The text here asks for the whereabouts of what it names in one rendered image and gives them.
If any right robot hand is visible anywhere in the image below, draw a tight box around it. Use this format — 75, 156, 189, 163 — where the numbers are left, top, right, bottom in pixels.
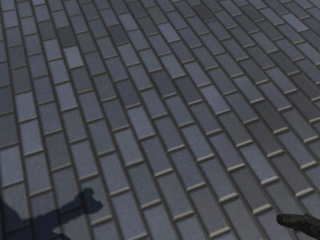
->
276, 213, 320, 240

